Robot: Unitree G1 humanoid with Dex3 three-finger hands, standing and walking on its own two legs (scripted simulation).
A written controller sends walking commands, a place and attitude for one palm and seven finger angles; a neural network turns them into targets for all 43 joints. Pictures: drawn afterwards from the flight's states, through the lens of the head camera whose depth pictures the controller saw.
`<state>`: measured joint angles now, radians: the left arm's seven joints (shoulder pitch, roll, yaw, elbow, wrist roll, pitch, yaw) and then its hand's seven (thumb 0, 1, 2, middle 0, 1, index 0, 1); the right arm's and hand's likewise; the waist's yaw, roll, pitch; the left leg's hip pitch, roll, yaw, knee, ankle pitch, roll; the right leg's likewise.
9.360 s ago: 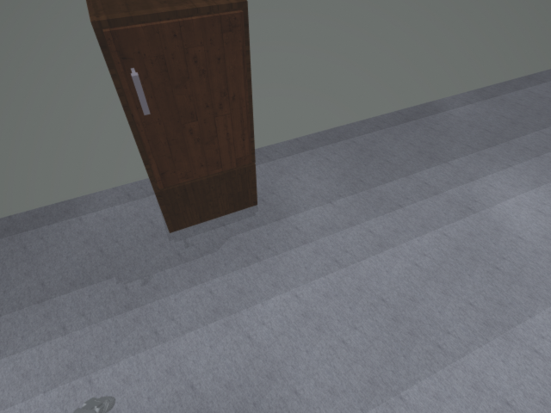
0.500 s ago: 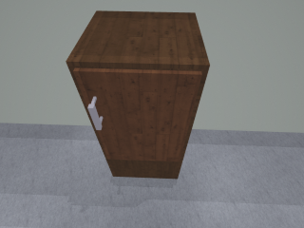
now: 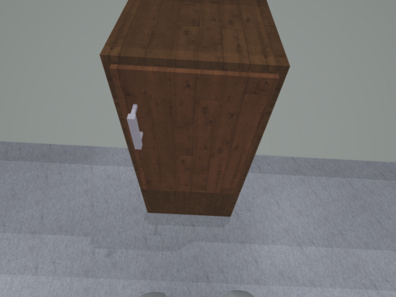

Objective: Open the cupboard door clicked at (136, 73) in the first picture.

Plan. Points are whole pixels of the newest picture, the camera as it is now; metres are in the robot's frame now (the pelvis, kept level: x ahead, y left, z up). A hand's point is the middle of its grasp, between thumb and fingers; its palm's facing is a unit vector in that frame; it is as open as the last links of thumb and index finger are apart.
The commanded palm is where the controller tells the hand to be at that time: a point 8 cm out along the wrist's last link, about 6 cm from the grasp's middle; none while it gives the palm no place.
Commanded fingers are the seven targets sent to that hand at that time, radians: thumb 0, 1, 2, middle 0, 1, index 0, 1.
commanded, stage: come to a stop and stand still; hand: left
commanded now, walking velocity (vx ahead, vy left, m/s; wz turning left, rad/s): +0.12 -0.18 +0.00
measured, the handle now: (136, 127) +0.53 +0.21 -0.03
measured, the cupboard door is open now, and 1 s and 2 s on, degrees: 0 0 0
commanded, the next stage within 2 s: look again from close up in 0.92 s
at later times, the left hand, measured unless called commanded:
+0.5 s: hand out of the picture -0.09 +0.11 -0.15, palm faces +0.07 -0.99 -0.15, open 7.4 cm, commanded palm none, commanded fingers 0.00 0.90 0.90 -0.20 -0.30 -0.20 -0.30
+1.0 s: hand out of the picture -0.01 +0.14 -0.17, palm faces +0.03 -0.98 -0.19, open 7.3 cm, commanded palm none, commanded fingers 0.00 0.90 0.90 -0.20 -0.30 -0.20 -0.30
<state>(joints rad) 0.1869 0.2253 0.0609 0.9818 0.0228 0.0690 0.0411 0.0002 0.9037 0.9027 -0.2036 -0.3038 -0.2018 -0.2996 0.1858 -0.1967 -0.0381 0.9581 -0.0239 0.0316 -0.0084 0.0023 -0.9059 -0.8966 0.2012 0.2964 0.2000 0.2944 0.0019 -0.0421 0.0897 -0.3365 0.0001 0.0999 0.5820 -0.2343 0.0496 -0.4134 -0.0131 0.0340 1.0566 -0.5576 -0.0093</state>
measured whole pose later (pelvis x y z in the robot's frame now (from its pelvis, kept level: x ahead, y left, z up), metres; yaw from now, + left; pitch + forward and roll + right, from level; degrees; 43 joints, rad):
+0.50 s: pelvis -0.03 -0.03 +0.02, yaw +0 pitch +0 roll +1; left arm 0.44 0.08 0.00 1.11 0.03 -0.03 0.02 0.00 0.90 0.90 -0.20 -0.30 -0.20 -0.30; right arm 0.32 -0.17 -0.03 1.09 -0.02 0.03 0.00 0.00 -0.91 -0.90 0.20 0.30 0.20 0.29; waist 0.01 0.01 0.01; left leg -0.43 0.05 0.06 0.79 -0.31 -0.01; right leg -0.04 0.04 -0.07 0.33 -0.30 -0.08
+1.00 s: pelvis +0.00 -0.02 +0.01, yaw -1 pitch -1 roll +2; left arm 0.30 0.13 0.01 1.12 0.02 -0.01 0.05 0.01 0.92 0.90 -0.20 -0.30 -0.20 -0.30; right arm 0.23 -0.15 0.00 1.13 -0.01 -0.01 -0.05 0.00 -0.94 -0.90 0.20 0.30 0.20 0.29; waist 0.00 -0.02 0.00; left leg -0.21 0.03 0.08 0.48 -0.25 -0.02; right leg -0.02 0.02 -0.06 0.43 -0.40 -0.06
